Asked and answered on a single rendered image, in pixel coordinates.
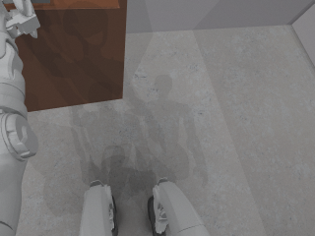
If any robot left hand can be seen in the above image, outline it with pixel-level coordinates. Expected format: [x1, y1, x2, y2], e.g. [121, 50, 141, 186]
[0, 0, 40, 42]

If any robot left upper arm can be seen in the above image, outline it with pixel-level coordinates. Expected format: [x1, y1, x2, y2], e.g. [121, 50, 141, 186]
[0, 113, 38, 236]

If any left robot thigh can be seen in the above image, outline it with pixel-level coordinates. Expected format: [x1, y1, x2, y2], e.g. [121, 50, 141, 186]
[79, 184, 114, 236]

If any left robot forearm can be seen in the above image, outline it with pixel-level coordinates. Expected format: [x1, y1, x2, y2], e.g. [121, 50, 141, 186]
[0, 31, 28, 121]

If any cabinet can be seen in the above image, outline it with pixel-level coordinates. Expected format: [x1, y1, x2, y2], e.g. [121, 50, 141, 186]
[6, 0, 128, 112]

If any right robot thigh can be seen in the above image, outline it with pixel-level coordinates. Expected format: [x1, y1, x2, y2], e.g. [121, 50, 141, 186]
[153, 181, 210, 236]

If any robot thigh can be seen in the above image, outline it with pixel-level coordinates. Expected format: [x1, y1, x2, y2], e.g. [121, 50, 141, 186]
[79, 184, 114, 236]
[153, 181, 210, 236]

